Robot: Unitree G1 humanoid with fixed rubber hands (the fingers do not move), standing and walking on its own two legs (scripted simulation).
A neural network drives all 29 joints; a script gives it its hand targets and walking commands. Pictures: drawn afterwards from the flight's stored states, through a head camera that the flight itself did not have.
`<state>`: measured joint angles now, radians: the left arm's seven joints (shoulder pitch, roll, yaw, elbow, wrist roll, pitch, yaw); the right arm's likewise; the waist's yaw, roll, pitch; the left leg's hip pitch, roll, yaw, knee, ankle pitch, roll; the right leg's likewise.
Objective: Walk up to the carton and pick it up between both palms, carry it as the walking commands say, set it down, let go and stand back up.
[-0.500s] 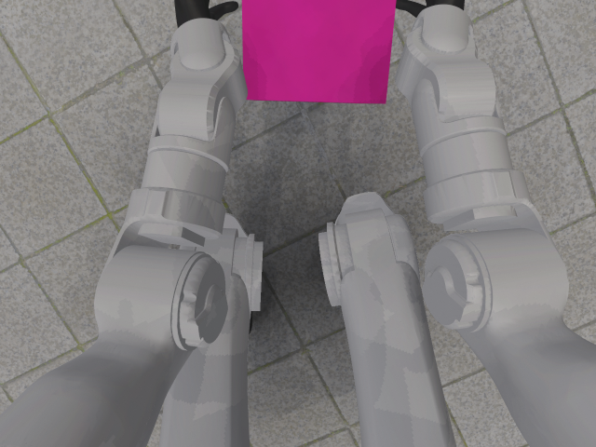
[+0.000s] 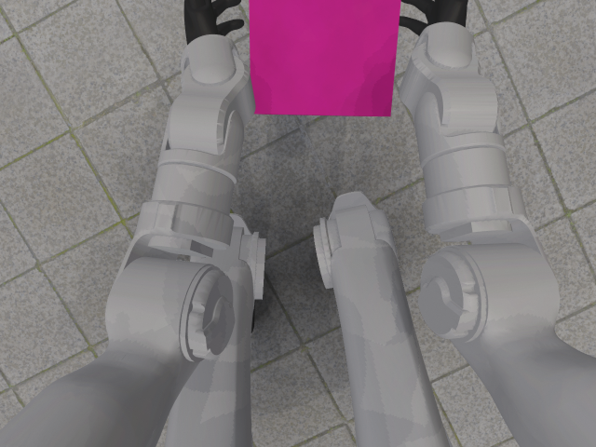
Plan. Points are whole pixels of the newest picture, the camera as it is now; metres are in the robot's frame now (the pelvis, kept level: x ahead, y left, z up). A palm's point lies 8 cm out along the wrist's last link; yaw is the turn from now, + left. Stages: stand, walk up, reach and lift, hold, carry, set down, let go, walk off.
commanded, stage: reach and lift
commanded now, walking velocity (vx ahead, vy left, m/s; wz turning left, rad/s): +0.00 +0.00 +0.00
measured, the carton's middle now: (318, 44) +0.54 -0.08 -0.20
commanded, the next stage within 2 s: none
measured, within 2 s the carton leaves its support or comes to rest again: neither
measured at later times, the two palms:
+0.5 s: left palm (190, 23) +0.51 +0.04 -0.04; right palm (475, 13) +0.50 -0.19 -0.04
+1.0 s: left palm (151, 8) +0.50 +0.04 +0.03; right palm out of the picture +0.48 -0.18 +0.03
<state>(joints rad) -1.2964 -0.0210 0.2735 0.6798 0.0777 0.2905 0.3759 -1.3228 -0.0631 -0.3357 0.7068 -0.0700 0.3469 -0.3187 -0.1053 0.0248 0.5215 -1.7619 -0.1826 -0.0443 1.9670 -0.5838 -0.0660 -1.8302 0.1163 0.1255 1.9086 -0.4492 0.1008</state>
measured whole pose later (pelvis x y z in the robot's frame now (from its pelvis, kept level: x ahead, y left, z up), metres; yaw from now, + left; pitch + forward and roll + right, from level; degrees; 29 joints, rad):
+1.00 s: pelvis +0.00 +0.00 +0.10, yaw -2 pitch +13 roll +2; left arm -1.12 -0.07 0.29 0.59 0.11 0.33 0.34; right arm -1.18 0.01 -0.32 0.64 -0.08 0.38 -0.35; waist -0.09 0.01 0.52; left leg -1.34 -0.16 -0.07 1.63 -0.52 -0.05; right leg -1.40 0.13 0.16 1.58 -0.40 0.09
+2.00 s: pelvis +0.12 +0.00 +0.26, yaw +0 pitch +20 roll +0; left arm -0.48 -0.23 0.26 0.67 0.24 0.16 0.20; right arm -0.48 0.21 -0.38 0.64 -0.23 0.18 -0.22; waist -0.08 0.02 -0.09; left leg -0.86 -0.12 -0.17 0.91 -0.40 -0.01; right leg -0.91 0.07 0.14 0.88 -0.32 0.04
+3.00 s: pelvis +0.12 -0.01 +0.31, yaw +0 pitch -3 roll +0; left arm -0.46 -0.22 0.24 0.58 0.30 0.59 0.09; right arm -0.44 0.21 -0.33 0.52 -0.27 0.63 -0.22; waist -0.08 0.00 -0.05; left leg -0.18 -0.08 -0.19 0.52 -0.27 0.00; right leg -0.23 0.05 0.14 0.49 -0.20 0.02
